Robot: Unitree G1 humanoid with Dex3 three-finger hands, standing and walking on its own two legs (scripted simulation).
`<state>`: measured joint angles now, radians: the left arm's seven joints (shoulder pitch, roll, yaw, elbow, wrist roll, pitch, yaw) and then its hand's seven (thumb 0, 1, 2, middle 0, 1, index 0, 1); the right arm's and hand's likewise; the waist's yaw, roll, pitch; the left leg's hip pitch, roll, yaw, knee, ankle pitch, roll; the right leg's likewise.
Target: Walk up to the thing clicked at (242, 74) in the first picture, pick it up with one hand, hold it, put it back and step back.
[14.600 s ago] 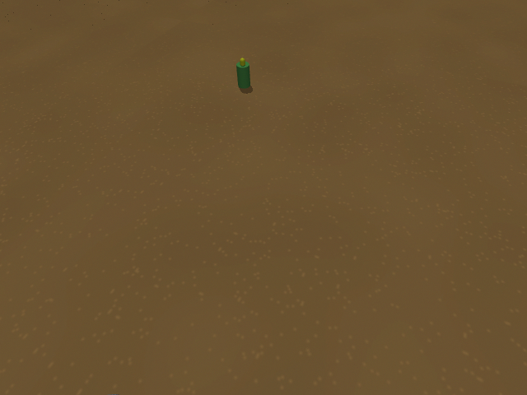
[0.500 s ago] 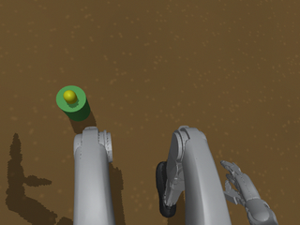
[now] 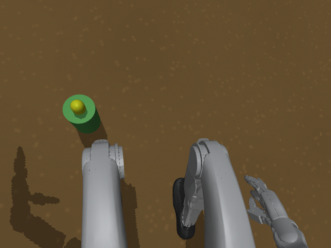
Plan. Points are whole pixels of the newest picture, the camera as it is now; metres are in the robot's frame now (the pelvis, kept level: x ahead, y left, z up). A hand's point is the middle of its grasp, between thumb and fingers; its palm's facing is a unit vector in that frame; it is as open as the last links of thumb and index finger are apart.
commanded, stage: go down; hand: left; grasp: from the side
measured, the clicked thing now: (82, 114) +0.43 +0.25 -0.27
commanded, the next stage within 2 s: none
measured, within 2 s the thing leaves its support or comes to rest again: neither
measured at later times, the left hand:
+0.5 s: hand out of the picture +0.35 +0.44 +0.03, palm faces +0.20 -0.98 -0.03, open 16.8 cm
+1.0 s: hand out of the picture +0.35 +0.44 +0.03, palm faces +0.21 -0.98 -0.02, open 17.0 cm
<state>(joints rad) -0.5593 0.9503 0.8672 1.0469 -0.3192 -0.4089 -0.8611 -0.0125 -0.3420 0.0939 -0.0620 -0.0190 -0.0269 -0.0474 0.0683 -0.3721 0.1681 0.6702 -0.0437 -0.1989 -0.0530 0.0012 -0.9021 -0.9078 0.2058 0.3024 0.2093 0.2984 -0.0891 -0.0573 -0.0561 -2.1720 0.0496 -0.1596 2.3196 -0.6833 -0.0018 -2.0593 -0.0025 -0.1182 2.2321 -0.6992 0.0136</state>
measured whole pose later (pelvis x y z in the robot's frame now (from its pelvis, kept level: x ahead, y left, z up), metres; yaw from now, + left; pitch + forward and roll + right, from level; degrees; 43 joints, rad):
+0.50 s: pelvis +0.00 +0.00 +0.00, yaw +0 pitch +30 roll -9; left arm -0.54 0.91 0.85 1.01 -0.32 -0.40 -0.84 -0.01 -0.36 0.08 -0.06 -0.01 -0.03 -0.04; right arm 0.08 -0.36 0.15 0.67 -0.04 -0.20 -0.06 0.00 -0.90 -0.91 0.21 0.30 0.21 0.30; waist -0.08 -0.06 -0.08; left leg -2.17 0.05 -0.15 2.30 -0.68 0.00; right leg -2.05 0.00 -0.11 2.22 -0.70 0.02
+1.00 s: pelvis +0.00 +0.00 +0.00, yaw +1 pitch +31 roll -8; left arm -0.53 0.88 0.86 0.99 -0.34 -0.40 -0.84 -0.01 -0.40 0.08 -0.05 -0.01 -0.02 -0.03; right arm 0.07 -0.37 0.14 0.68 -0.04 -0.20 -0.06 0.00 -0.91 -0.91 0.21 0.30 0.21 0.30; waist -0.07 -0.05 -0.07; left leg -2.17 0.05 -0.15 2.31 -0.69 0.00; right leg -2.06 -0.01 -0.11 2.23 -0.71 0.01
